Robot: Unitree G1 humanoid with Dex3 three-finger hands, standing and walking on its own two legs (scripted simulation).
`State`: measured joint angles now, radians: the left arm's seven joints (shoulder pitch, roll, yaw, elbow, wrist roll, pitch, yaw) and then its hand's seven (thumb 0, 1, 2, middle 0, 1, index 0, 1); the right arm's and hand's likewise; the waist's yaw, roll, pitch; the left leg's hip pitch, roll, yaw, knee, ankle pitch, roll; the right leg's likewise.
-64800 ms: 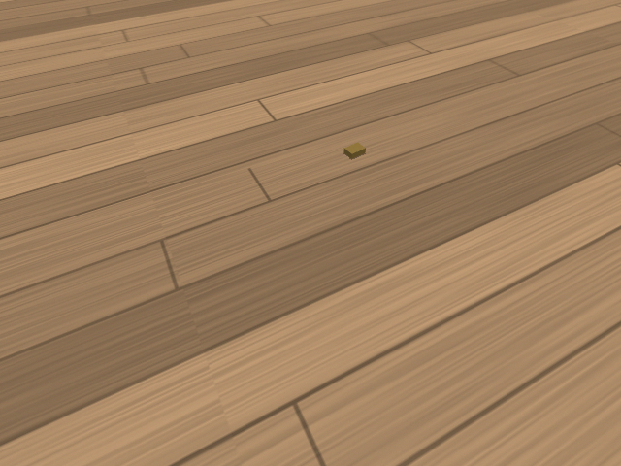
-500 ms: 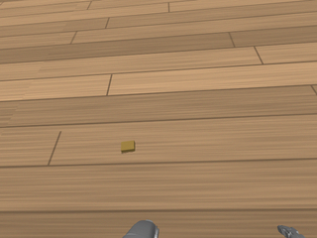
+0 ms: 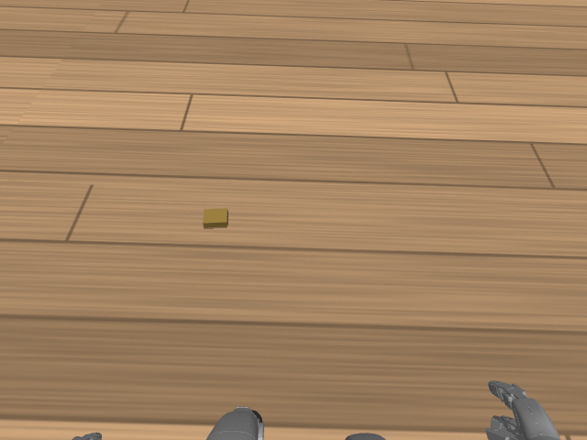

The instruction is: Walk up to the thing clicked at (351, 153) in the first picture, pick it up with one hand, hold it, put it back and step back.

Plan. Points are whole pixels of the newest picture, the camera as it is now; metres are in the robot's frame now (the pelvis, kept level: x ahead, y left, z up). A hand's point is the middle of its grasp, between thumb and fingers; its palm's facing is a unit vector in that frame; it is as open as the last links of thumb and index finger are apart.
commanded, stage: step back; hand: left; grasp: from above
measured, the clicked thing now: (215, 217) +0.94 +0.34 -0.74
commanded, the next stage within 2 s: stand in 1.28 s
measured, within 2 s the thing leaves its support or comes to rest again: neither
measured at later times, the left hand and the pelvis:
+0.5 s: hand out of the picture -0.08 +0.28 -0.13, palm faces +0.12 -0.90 -0.42, open 7.4 cm; pelvis -0.12 -0.01 +0.00, yaw +6 degrees
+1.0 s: hand out of the picture -0.07 +0.29 -0.15, palm faces +0.13 -0.91 -0.39, open 7.4 cm; pelvis -0.09 +0.01 +0.00, yaw +6 degrees
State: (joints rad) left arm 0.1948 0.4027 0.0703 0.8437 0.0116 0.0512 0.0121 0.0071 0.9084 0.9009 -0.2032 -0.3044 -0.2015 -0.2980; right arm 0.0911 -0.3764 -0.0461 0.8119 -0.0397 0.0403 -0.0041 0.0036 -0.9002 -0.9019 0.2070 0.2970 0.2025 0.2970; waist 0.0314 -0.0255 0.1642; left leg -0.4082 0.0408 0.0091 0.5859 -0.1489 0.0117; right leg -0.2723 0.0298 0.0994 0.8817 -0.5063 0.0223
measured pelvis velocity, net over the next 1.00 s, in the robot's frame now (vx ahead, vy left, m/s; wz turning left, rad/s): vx -0.09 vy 0.01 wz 0.11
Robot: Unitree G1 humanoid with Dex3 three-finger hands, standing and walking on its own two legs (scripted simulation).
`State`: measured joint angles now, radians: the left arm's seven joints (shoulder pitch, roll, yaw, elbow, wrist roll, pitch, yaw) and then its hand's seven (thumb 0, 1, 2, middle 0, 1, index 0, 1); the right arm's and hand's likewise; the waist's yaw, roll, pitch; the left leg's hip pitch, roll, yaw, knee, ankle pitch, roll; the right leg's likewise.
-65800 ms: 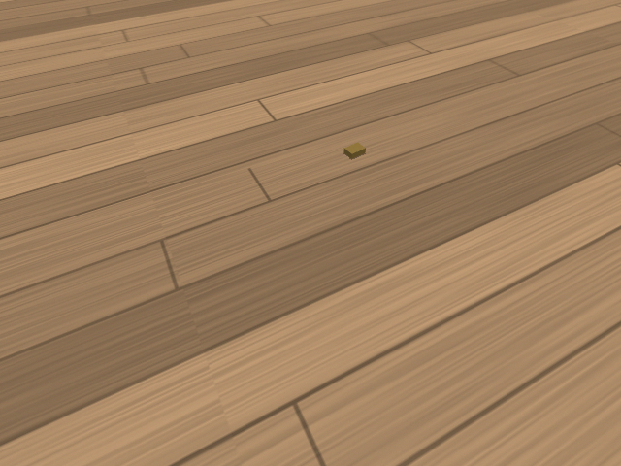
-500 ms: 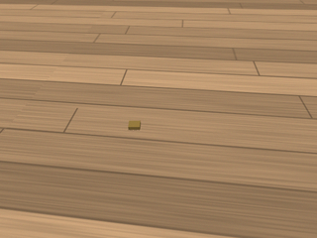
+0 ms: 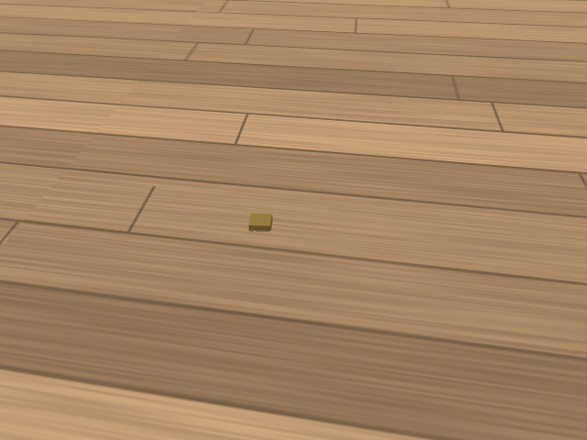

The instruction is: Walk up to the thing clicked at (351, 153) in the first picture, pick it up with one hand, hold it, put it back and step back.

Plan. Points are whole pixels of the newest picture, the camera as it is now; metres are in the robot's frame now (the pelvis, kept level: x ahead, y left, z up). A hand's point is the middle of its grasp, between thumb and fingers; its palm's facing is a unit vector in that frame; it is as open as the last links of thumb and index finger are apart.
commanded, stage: step back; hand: left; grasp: from above
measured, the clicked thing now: (260, 221) +1.07 +0.22 -0.74
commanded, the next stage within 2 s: stand in 0.28 s
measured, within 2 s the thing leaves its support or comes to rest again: neither
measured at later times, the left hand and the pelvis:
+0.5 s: hand out of the picture +0.11 +0.25 -0.13, palm faces -0.04 -0.94 -0.34, open 7.4 cm; pelvis +0.02 +0.00 +0.02, yaw -1 degrees
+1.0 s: hand out of the picture +0.08 +0.25 -0.13, palm faces -0.06 -0.94 -0.35, open 7.4 cm; pelvis +0.01 -0.01 +0.02, yaw -1 degrees
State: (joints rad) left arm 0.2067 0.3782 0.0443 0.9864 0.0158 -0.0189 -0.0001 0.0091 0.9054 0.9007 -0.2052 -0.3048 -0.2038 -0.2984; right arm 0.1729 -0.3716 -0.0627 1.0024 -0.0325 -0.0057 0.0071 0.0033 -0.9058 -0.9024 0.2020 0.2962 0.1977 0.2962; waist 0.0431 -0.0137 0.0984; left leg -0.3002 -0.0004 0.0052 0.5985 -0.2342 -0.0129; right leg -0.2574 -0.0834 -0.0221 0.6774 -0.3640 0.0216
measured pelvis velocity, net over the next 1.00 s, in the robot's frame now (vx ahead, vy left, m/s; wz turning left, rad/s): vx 0.01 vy -0.01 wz -0.02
